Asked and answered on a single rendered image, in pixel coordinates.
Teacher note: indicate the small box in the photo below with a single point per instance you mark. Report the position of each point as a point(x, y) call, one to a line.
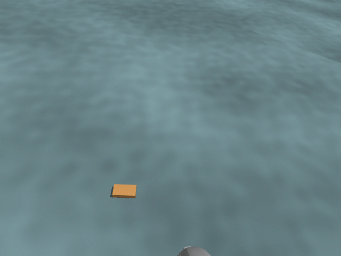
point(124, 191)

